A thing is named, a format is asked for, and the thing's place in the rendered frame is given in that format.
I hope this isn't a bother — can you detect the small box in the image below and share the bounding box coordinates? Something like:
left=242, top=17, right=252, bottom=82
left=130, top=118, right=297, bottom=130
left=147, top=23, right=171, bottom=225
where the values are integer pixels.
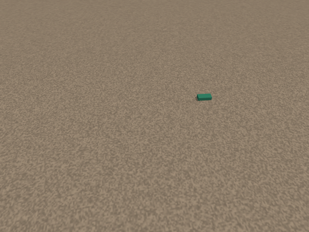
left=197, top=94, right=212, bottom=101

